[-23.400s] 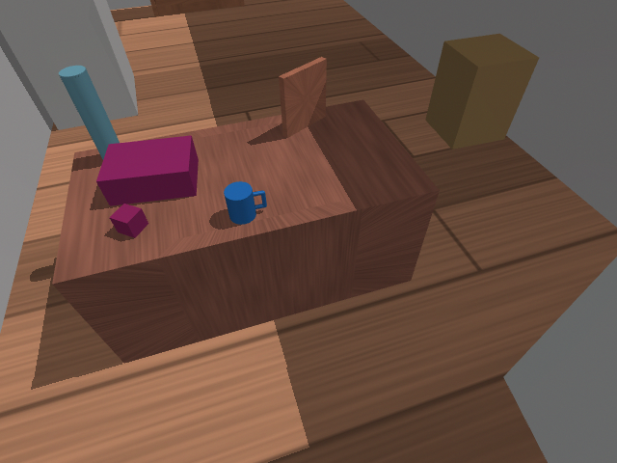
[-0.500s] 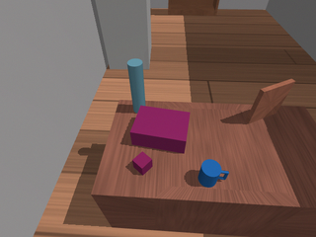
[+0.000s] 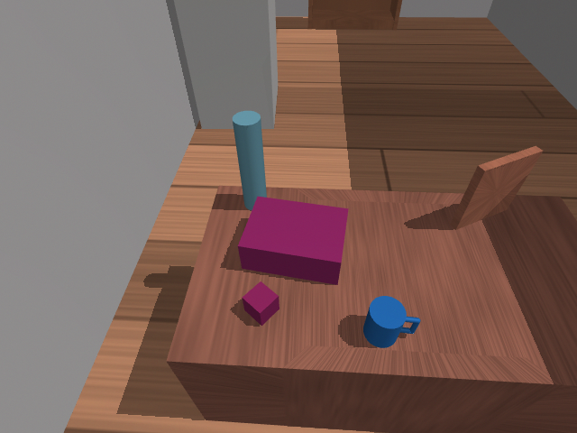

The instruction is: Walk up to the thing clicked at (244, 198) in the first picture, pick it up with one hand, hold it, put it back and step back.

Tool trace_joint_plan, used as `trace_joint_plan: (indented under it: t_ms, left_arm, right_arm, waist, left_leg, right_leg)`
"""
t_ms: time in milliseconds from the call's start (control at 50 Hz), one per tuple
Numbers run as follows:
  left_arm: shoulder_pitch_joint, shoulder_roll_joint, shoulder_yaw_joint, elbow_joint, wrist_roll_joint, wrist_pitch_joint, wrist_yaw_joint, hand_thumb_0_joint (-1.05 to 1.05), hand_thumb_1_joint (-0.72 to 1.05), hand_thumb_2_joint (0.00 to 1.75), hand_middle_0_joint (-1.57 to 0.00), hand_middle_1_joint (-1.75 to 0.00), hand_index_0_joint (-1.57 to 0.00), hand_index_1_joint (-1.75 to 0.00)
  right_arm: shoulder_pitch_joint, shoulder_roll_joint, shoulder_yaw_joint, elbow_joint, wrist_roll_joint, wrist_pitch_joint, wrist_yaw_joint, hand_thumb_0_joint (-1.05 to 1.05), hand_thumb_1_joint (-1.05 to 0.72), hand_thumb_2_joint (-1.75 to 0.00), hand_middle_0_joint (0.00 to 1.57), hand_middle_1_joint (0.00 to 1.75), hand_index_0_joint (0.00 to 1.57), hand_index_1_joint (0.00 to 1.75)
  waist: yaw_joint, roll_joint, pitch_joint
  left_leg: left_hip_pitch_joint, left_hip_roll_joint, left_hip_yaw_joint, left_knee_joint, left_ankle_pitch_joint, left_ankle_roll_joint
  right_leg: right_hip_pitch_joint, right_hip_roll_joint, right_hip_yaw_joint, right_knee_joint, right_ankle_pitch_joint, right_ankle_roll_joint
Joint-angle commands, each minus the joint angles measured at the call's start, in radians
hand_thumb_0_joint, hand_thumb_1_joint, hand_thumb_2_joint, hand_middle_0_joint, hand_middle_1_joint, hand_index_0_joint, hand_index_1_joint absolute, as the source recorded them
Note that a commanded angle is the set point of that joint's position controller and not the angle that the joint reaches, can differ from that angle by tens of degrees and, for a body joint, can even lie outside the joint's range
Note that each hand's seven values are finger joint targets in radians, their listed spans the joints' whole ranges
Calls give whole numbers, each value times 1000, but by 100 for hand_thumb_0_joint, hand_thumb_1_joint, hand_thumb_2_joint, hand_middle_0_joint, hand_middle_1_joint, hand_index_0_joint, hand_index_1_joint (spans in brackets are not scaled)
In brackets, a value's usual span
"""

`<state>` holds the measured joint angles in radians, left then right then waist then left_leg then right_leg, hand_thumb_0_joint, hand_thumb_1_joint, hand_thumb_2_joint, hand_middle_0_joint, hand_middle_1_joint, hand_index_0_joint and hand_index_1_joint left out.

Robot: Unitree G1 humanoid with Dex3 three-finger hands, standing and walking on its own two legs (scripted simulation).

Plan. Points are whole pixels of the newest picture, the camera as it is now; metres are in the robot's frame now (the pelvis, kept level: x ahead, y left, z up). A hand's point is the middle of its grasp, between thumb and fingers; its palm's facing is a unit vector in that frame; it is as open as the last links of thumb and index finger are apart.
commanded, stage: stand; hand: right
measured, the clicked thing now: (391, 323) +0.42 -0.20 -0.26
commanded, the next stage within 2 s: none
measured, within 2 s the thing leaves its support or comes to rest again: neither
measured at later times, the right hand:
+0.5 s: hand out of the picture +0.06 -0.25 -0.16, palm faces -0.03 +0.94 -0.35, open 8.5 cm
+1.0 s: hand out of the picture +0.06 -0.26 -0.16, palm faces -0.03 +0.94 -0.34, open 7.4 cm
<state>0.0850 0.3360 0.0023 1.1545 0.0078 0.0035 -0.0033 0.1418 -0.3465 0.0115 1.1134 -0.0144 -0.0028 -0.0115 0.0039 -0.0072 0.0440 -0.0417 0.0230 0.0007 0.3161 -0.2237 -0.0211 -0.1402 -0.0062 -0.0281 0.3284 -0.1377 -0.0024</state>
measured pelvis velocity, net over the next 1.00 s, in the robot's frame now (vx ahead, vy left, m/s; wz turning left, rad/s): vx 0.00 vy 0.00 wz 0.00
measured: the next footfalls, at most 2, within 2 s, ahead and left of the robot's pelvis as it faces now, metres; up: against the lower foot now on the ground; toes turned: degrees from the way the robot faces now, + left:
none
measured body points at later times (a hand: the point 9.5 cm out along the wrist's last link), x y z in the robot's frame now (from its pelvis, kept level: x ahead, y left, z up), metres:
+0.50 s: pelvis +0.00 +0.00 +0.00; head +0.00 +0.00 +0.45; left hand +0.07 +0.30 -0.14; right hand +0.06 -0.30 -0.13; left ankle -0.03 +0.13 -0.75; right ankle +0.03 -0.12 -0.75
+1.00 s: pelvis +0.00 +0.00 +0.00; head +0.01 +0.00 +0.45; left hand +0.07 +0.30 -0.14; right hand +0.06 -0.30 -0.13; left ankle -0.03 +0.13 -0.75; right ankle +0.03 -0.12 -0.75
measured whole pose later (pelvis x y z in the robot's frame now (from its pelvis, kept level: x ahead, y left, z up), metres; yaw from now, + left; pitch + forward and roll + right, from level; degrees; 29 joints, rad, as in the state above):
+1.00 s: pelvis +0.00 +0.00 +0.00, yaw +0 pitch -2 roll +0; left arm 0.11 0.34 0.00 1.15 0.00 0.00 -0.01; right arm 0.15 -0.35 0.01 1.12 -0.01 0.00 0.00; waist 0.00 0.00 0.05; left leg -0.04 0.02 0.00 0.30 -0.21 -0.02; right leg -0.15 -0.01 -0.03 0.33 -0.14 -0.01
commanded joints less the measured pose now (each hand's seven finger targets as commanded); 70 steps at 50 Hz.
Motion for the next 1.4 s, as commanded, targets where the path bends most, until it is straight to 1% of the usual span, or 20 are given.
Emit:
trace_joint_plan:
  t_ms: [0, 20, 40, 200, 300, 340, 360, 400, 480, 500, 540, 580, 820, 940, 1040, 1060, 1140, 1180, 1260, 1380]
  left_arm:
    - [-42, 207, 37, -60, 4, -24, 14, 0, 90, 90, -20, -30, -20, -30]
    - [-36, 205, 36, -61, 4, -25, 14, 0, 90, 90, -20, -30, -20, -30]
    - [-37, 211, 39, -62, 3, -27, 13, 0, 90, 90, -20, -30, -20, -30]
    - [-37, 216, 38, -64, 2, -29, 13, 0, 90, 90, -20, -30, -20, -30]
    - [-28, 220, 38, -64, 3, -32, 14, 0, 90, 90, -20, -30, -20, -30]
    - [-36, 214, 37, -66, 4, -31, 15, 0, 90, 90, -20, -30, -20, -30]
    - [-36, 215, 37, -67, 3, -32, 15, 0, 90, 90, -20, -30, -20, -30]
    - [-31, 218, 38, -65, 3, -29, 14, 0, 90, 90, -20, -30, -20, -30]
    - [-25, 220, 39, -64, 3, -29, 13, 0, 90, 90, -20, -30, -20, -30]
    - [-29, 216, 38, -66, 3, -31, 12, 0, 90, 90, -20, -30, -20, -30]
    - [-20, 215, 37, -63, 3, -31, 11, 0, 90, 90, -20, -30, -20, -30]
    - [-28, 218, 37, -66, 4, -32, 11, 0, 90, 90, -20, -30, -20, -30]
    - [-15, 222, 38, -69, -1, -32, 10, 0, 90, 90, -20, -30, -20, -30]
    - [-20, 222, 38, -70, 0, -32, 10, 0, 90, 90, -20, -30, -20, -30]
    - [-12, 216, 35, -66, 0, -32, 10, 0, 90, 90, -20, -30, -20, -30]
    - [-22, 221, 36, -67, 1, -32, 12, 0, 90, 90, -20, -30, -20, -30]
    - [-13, 220, 37, -65, -2, -32, 10, 0, 90, 90, -20, -30, -20, -30]
    - [-23, 228, 40, -67, -1, -32, 11, 0, 90, 90, -20, -30, -20, -30]
    - [-19, 224, 39, -70, 0, -34, 10, 0, 90, 90, -20, -30, -20, -30]
    - [-23, 224, 39, -71, -1, -34, 12, 0, 90, 90, -20, -30, -20, -30]
  right_arm:
    - [-28, -214, -39, -52, 0, -20, -13, 0, 48, -12, 13, 13, 13, 13]
    - [-31, -217, -41, -51, 3, -20, -12, 0, 40, -20, 20, 21, 20, 21]
    - [-24, -216, -40, -51, 2, -22, -12, 0, 32, -28, 20, 29, 20, 29]
    - [-30, -217, -43, -51, 2, -21, -10, 0, -32, -90, 20, 30, 20, 30]
    - [-27, -218, -45, -52, 3, -19, -9, 0, -72, -90, 20, 30, 20, 30]
    - [-29, -215, -44, -51, 2, -19, -10, 0, -88, -90, 20, 30, 20, 30]
    - [-27, -217, -45, -51, 1, -18, -10, 0, -90, -90, 20, 30, 20, 30]
    - [-28, -216, -45, -51, 0, -19, -10, 0, -90, -90, 20, 30, 20, 30]
    - [-29, -216, -47, -51, 0, -19, -7, 0, -90, -90, 20, 30, 20, 30]
    - [-31, -221, -48, -53, 0, -20, -7, 0, -90, -90, 20, 30, 20, 30]
    - [-26, -215, -48, -49, 1, -19, -6, 0, -90, -90, 20, 30, 20, 30]
    - [-23, -215, -49, -50, 0, -19, -5, 0, -90, -90, 20, 30, 20, 30]
    - [-27, -218, -48, -50, 2, -23, -4, 0, -90, -90, 20, 30, 20, 30]
    - [-25, -222, -45, -50, 2, -24, -6, 0, -90, -90, 20, 30, 20, 30]
    - [-29, -217, -45, -46, 3, -23, -5, 0, -90, -90, 20, 30, 20, 30]
    - [-25, -214, -45, -48, 2, -22, -5, 0, -90, -90, 20, 30, 20, 30]
    - [-25, -215, -43, -46, 1, -22, -3, 0, -90, -90, 20, 30, 20, 30]
    - [-24, -210, -43, -50, 2, -22, -4, 0, -90, -90, 20, 30, 20, 30]
    - [-32, -218, -45, -52, 2, -24, -4, 0, -90, -90, 20, 30, 20, 30]
    - [-30, -217, -47, -50, 2, -23, -4, 0, -90, -90, 20, 30, 20, 30]
  waist:
    - [-2, 10, -44]
    - [0, 11, -49]
    - [-2, 6, -59]
    - [-3, 9, -59]
    - [-5, 7, -78]
    - [-5, 7, -58]
    - [-5, 4, -63]
    - [-3, 15, -36]
    - [1, 10, -38]
    - [-1, 11, -44]
    - [3, 1, -25]
    - [-4, 7, -40]
    - [-2, 15, -54]
    - [-4, 16, -70]
    - [-1, -2, -51]
    - [-8, -12, -54]
    - [1, 15, -40]
    - [-6, 0, -55]
    - [-1, 9, -70]
    - [-3, 14, -70]
  left_leg:
    - [-88, 109, -73, -64, 120, 32]
    - [-78, 111, -76, -63, 119, 34]
    - [-80, 111, -75, -63, 125, 34]
    - [-60, 110, -74, -67, 132, 32]
    - [-52, 109, -72, -59, 140, 35]
    - [-68, 111, -74, -62, 130, 35]
    - [-65, 112, -75, -63, 135, 36]
    - [-79, 108, -77, -76, 102, 33]
    - [-81, 109, -80, -81, 77, 35]
    - [-78, 111, -77, -74, 82, 40]
    - [-84, 107, -80, -79, 61, 37]
    - [-79, 109, -76, -72, 70, 40]
    - [-68, 112, -77, -74, 100, 34]
    - [-56, 114, -75, -74, 138, 36]
    - [-52, 113, -75, -69, 126, 33]
    - [-56, 111, -70, -70, 118, 32]
    - [-73, 110, -74, -77, 90, 33]
    - [-66, 112, -72, -76, 105, 34]
    - [-46, 114, -72, -74, 135, 32]
    - [-53, 115, -72, -70, 132, 31]
  right_leg:
    - [74, -119, 113, -47, 106, -13]
    - [75, -120, 111, -47, 111, -13]
    - [85, -125, 117, -44, 125, -14]
    - [66, -122, 113, -47, 122, -15]
    - [81, -126, 110, -40, 142, -15]
    - [74, -125, 110, -43, 138, -14]
    - [79, -128, 113, -42, 148, -16]
    - [58, -120, 108, -49, 92, -16]
    - [55, -117, 107, -50, 40, -16]
    - [57, -122, 114, -52, 64, -17]
    - [42, -116, 109, -59, 21, -15]
    - [52, -124, 118, -57, 57, -20]
    - [67, -126, 120, -40, 101, -26]
    - [75, -129, 117, -29, 155, -25]
    - [53, -123, 112, -43, 133, -19]
    - [59, -126, 113, -42, 130, -21]
    - [57, -125, 118, -46, 108, -20]
    - [65, -129, 120, -40, 136, -23]
    - [66, -128, 114, -34, 149, -23]
    - [74, -129, 113, -33, 156, -24]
